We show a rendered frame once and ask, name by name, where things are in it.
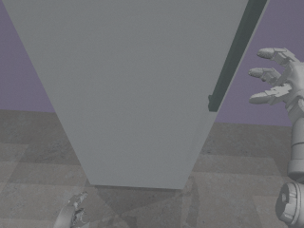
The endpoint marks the left robot hand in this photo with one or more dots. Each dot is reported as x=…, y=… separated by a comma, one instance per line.
x=68, y=216

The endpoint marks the robot right forearm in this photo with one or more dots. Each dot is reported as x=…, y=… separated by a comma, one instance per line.
x=295, y=108

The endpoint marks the right robot upper arm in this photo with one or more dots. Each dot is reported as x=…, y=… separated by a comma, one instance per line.
x=289, y=206

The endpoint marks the fridge door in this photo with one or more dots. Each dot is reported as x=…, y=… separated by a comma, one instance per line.
x=130, y=79

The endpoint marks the right robot hand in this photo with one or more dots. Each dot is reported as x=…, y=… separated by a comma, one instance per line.
x=292, y=77

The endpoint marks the handle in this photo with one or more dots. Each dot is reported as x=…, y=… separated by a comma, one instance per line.
x=244, y=32

